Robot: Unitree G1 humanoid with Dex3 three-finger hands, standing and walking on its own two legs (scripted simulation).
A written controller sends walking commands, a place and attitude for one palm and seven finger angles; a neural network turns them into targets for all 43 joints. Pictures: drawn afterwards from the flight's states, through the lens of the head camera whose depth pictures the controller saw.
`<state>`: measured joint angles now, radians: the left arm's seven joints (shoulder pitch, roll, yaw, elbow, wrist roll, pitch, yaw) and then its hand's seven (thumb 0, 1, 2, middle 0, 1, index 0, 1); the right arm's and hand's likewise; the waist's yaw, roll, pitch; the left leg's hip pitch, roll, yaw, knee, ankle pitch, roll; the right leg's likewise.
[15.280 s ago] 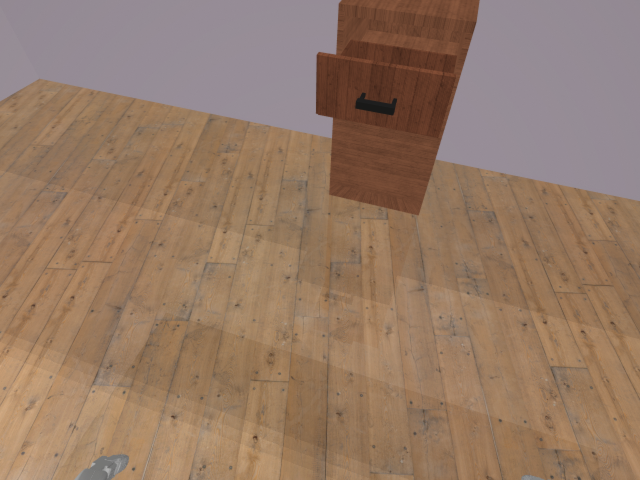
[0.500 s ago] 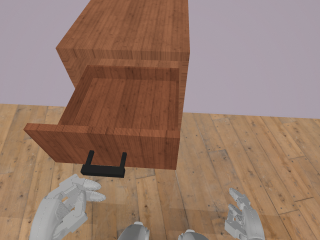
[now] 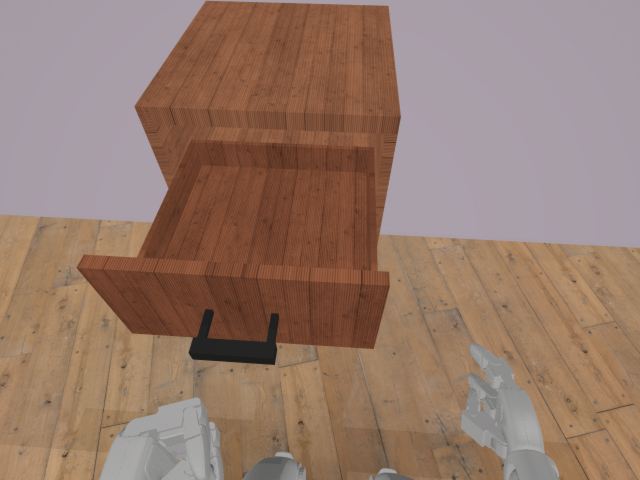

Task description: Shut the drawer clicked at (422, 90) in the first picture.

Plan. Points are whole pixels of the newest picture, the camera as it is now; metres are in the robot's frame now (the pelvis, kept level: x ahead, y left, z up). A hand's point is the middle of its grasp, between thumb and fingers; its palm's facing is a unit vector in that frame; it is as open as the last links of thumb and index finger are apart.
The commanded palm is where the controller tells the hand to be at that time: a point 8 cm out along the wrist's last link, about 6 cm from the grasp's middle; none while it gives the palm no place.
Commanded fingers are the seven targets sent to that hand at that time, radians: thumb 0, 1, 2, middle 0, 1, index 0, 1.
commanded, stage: raise the hand and make a fist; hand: left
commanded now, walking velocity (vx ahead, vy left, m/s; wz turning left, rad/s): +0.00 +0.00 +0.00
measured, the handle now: (237, 335) +0.30 +0.14 +0.00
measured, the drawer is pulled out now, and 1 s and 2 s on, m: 0.29 0.29 0.29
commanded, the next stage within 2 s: bring the fist close to the handle in 0.66 s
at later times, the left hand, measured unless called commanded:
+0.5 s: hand (189, 472) +0.13 +0.13 +0.10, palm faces +0.05 -1.00 +0.03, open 3.2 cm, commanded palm +0.07 +0.17 +0.10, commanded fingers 0.00 0.90 0.90 -1.40 -1.60 -1.40 -1.60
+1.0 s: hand (215, 471) +0.13 +0.11 +0.08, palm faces +0.03 -1.00 +0.03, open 3.2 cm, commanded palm +0.09 +0.17 +0.07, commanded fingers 0.00 0.90 0.90 -1.40 -1.60 -1.40 -1.60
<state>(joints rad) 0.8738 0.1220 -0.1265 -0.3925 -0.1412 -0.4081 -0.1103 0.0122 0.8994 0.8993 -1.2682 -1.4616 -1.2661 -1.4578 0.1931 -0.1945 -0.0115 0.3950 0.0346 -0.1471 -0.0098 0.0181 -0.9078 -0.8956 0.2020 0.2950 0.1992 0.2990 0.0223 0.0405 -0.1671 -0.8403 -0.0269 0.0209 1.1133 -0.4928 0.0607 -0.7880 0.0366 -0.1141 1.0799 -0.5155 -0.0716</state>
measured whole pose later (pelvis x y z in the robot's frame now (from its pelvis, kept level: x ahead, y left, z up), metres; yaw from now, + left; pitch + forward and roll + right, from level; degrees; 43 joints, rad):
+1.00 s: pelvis +0.00 +0.00 -0.01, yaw +0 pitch +14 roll -2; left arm 0.92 0.12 -0.18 -0.43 -0.09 -0.42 -0.05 0.01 0.90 0.90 -1.40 -1.60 -1.40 -1.60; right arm 0.23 -0.20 0.01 0.35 0.03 -0.10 0.01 0.02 -0.91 -0.90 0.20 0.30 0.20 0.30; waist 0.02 0.04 -0.18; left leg -0.89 -0.03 0.01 1.16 -0.52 0.06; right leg -0.83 0.04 -0.13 1.12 -0.54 -0.07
